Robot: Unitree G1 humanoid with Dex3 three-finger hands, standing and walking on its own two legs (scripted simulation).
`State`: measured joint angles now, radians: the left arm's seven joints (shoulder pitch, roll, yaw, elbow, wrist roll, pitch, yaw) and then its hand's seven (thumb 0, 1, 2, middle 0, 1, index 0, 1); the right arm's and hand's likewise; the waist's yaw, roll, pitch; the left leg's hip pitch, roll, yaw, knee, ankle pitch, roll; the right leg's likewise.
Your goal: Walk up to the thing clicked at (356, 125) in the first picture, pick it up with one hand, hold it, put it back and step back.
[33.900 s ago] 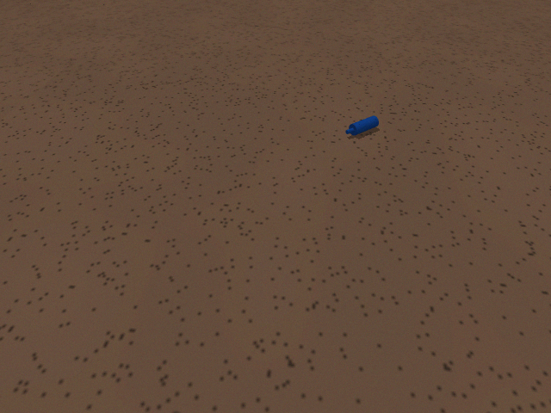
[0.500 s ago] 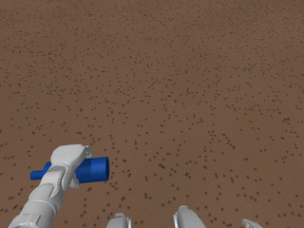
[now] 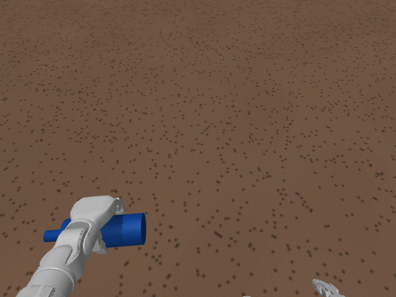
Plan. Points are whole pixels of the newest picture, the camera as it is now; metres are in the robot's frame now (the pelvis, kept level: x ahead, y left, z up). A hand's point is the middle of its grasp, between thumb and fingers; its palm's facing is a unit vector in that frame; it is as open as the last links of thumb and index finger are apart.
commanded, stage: hold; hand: left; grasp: from above
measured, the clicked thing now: (95, 232) +0.31 +0.25 -0.11
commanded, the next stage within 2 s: crouch in 1.74 s
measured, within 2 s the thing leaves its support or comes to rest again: neither
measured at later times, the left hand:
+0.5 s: hand (98, 223) +0.30 +0.22 -0.05, palm faces -0.49 -0.03 -0.87, open 9.9 cm
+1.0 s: hand (98, 224) +0.29 +0.21 -0.03, palm faces -0.48 -0.02 -0.88, open 9.9 cm
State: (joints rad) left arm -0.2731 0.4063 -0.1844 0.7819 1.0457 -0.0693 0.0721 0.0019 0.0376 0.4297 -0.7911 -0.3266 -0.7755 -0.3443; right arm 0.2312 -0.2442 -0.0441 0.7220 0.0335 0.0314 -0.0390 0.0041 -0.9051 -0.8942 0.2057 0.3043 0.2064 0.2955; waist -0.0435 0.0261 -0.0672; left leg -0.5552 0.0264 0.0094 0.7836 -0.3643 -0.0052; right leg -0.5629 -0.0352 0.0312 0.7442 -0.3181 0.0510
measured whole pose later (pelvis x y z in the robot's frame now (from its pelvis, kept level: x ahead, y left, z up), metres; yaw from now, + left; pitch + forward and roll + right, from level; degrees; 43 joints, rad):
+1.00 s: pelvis +0.00 -0.01 +0.02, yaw -1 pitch +3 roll +0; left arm -0.21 0.41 -0.19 0.62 1.02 -0.07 -0.05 0.00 0.03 0.44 -0.77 -0.37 -0.76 -0.38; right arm 0.20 -0.26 -0.04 0.68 0.05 0.05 -0.05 0.01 -0.90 -0.89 0.20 0.30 0.20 0.30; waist -0.01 0.04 -0.03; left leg -0.35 0.03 0.03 0.60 -0.29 -0.01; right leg -0.38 -0.04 0.04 0.59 -0.26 0.04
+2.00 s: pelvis +0.01 -0.01 +0.03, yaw +0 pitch +2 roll +0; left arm -0.23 0.40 -0.19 0.66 1.03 -0.07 -0.02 0.01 0.00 0.50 -0.74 -0.44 -0.73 -0.45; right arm 0.19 -0.25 -0.04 0.69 0.05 0.09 -0.05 0.01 -0.91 -0.90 0.20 0.30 0.21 0.30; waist -0.01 0.03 0.00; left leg -0.29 0.02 0.02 0.52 -0.26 -0.01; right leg -0.32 -0.04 0.04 0.52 -0.23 0.04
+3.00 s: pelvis -0.05 +0.00 -0.27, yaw +0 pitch +38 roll -4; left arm -0.81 0.51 0.00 1.30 1.28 -0.16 0.40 0.01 -0.02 0.54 -0.72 -0.49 -0.71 -0.50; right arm 0.19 -0.23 -0.03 0.75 -0.11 -0.06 0.06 0.00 -0.91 -0.89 0.21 0.30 0.21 0.30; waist -0.21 0.03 -0.18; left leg -1.95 -0.01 -0.08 1.96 -0.68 -0.02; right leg -1.92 -0.03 0.01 1.90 -0.64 0.06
